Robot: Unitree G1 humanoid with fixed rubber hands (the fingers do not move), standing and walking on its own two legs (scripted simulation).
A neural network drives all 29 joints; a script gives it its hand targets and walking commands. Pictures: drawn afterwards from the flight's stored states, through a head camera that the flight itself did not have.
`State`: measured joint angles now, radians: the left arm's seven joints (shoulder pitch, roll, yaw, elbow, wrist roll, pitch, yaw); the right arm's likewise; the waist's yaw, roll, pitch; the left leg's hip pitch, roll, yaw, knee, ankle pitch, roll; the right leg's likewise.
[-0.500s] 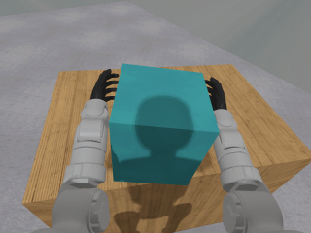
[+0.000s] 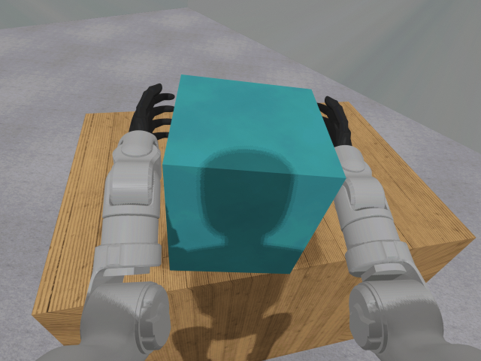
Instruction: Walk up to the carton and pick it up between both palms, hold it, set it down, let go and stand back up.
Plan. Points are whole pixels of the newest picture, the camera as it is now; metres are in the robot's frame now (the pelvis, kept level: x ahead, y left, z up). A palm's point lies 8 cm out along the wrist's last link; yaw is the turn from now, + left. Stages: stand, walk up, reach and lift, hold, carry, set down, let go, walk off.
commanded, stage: reach and lift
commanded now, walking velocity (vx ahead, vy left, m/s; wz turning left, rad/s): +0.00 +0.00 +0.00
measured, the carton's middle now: (239, 181) +0.37 -0.01 +0.14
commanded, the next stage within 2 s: hold in 1.30 s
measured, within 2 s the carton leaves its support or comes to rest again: neither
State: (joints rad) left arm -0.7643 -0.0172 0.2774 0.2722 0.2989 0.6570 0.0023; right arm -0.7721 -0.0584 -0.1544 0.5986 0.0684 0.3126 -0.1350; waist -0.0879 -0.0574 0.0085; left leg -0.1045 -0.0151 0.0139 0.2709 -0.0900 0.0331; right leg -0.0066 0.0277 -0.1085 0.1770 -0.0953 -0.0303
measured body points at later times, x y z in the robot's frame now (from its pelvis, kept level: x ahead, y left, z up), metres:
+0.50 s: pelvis +0.01 +0.01 +0.00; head -0.02 +0.04 +0.45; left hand +0.41 +0.16 +0.25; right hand +0.41 -0.15 +0.26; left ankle +0.04 +0.09 -0.75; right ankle +0.01 -0.10 -0.75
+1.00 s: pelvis +0.00 +0.01 +0.00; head -0.05 +0.04 +0.45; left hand +0.40 +0.15 +0.28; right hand +0.40 -0.16 +0.30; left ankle +0.04 +0.09 -0.75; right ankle +0.01 -0.10 -0.75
